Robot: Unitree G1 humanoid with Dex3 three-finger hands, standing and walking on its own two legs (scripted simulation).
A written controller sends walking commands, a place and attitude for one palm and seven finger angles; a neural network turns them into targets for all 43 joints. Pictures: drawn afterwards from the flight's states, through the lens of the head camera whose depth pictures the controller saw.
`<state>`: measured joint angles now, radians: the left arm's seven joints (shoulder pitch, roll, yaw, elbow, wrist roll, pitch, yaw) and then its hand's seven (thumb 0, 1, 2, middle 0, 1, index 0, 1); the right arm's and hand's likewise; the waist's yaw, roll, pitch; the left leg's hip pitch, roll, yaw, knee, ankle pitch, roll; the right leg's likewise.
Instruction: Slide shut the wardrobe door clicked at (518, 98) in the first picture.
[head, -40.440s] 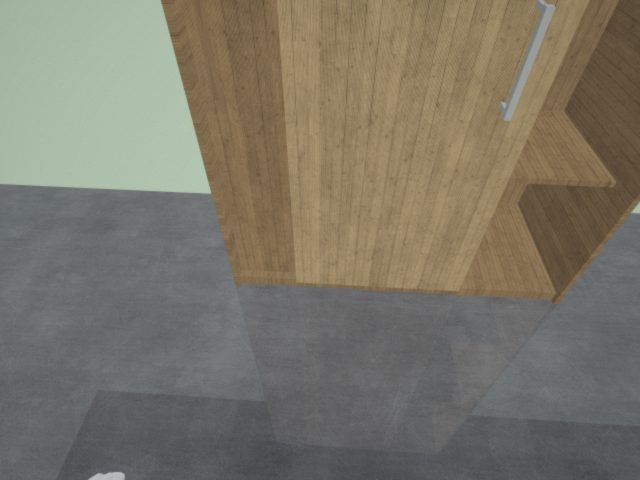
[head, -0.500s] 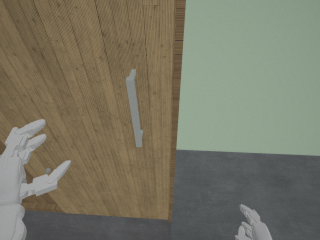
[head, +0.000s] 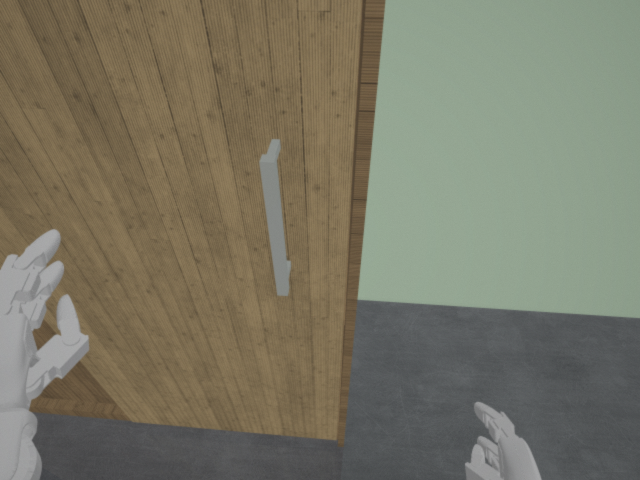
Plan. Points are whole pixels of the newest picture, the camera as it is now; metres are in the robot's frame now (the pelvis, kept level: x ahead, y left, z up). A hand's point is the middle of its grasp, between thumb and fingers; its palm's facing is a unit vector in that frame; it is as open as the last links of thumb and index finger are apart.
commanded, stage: draw the hand back to the body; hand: left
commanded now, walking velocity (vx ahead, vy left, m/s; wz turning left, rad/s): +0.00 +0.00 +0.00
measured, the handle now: (279, 225) +0.39 +0.12 +0.13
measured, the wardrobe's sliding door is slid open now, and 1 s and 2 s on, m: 0.00 0.00 0.00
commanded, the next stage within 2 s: step back with the hand held close in 0.04 s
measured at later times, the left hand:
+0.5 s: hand (84, 340) +0.18 +0.26 +0.15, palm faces +0.32 -0.82 -0.47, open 7.4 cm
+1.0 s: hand out of the picture +0.10 +0.30 +0.16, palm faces +0.46 -0.79 -0.40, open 7.4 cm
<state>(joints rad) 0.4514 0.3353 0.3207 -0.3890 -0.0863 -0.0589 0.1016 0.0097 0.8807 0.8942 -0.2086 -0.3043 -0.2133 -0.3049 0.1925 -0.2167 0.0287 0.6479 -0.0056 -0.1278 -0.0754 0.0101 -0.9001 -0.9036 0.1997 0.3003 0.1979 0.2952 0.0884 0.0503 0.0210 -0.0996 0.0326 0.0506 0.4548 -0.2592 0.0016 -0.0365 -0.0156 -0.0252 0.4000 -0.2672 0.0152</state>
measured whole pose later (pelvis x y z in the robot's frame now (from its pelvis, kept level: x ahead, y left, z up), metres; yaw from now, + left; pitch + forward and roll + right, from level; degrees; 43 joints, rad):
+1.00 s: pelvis -0.11 +0.04 -0.02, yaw +0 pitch -1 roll -3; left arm 0.49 0.38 0.43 -0.52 -0.03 -0.25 0.16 0.01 0.89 0.90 -0.21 -0.30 -0.22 -0.30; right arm 0.23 -0.21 0.01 0.62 -0.01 -0.12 -0.08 0.01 -0.90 -0.90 0.20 0.30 0.20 0.30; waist 0.02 0.01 0.04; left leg -0.46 0.02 0.05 0.64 -0.21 0.06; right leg -0.38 0.00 0.03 0.56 -0.22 0.04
